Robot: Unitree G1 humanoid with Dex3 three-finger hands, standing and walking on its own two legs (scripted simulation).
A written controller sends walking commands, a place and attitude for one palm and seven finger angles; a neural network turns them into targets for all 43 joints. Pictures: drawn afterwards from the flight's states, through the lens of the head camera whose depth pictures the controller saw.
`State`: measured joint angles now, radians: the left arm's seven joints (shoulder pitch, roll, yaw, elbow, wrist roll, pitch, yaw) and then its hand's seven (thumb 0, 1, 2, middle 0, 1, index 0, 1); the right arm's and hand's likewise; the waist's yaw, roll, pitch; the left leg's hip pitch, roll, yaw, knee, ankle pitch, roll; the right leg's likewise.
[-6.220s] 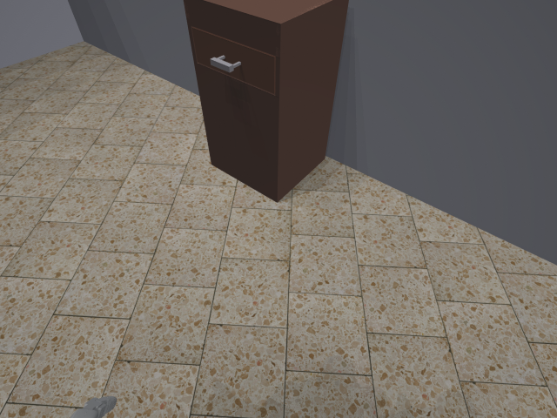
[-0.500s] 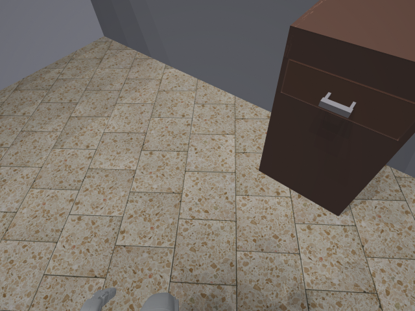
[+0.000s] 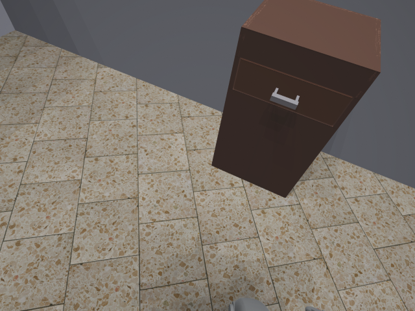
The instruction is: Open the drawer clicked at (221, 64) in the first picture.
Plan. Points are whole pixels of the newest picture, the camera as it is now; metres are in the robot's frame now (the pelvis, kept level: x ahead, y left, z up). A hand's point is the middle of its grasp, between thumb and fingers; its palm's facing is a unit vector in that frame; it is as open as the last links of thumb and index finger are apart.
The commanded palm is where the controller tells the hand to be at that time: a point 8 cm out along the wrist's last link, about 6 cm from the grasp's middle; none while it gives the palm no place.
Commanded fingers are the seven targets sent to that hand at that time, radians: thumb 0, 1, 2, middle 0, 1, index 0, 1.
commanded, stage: turn to face it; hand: left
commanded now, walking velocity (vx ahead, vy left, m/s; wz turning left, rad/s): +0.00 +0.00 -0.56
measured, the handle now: (285, 97) +0.86 -0.23 -0.12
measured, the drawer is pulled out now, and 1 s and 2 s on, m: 0.00 0.00 0.00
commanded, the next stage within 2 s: take the last steps up to it in 0.44 s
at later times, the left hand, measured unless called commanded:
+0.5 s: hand out of the picture +0.14 +0.09 -0.14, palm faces -0.25 -0.93 -0.27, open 7.4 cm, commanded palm none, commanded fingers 0.00 0.90 0.90 -0.20 -0.30 -0.20 -0.30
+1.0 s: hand out of the picture +0.08 +0.13 -0.18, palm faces -0.28 -0.95 -0.16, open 7.4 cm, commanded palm none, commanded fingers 0.00 0.90 0.90 -0.20 -0.30 -0.20 -0.30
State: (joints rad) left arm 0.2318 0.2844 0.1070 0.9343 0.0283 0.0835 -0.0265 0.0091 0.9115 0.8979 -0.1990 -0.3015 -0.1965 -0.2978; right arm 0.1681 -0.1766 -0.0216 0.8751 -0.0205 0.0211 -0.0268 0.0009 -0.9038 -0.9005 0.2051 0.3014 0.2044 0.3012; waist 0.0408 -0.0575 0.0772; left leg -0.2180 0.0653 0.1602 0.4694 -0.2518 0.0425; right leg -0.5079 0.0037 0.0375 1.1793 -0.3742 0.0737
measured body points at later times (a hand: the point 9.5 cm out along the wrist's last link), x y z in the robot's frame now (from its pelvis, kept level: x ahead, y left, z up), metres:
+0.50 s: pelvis -0.02 -0.06 +0.00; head -0.01 -0.10 +0.44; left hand +0.15 +0.14 -0.12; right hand -0.09 -0.31 -0.17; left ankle -0.01 +0.10 -0.67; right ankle -0.05 -0.14 -0.74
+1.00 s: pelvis +0.03 -0.05 +0.00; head +0.04 -0.03 +0.45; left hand +0.10 +0.18 -0.17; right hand -0.03 -0.28 -0.14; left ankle +0.03 +0.05 -0.74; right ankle -0.03 -0.18 -0.67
